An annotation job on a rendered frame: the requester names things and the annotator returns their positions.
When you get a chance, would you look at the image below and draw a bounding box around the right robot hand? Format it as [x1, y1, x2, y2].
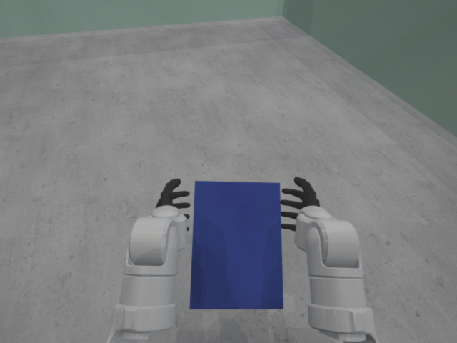
[281, 177, 320, 231]

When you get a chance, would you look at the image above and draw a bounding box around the robot right forearm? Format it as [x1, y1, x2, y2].
[294, 206, 379, 343]

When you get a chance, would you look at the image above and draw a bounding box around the left robot hand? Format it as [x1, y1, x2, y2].
[156, 179, 190, 231]

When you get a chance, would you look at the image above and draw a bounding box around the carton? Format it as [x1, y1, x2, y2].
[190, 181, 283, 309]

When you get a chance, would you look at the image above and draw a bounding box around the robot left forearm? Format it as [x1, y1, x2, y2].
[106, 205, 187, 343]

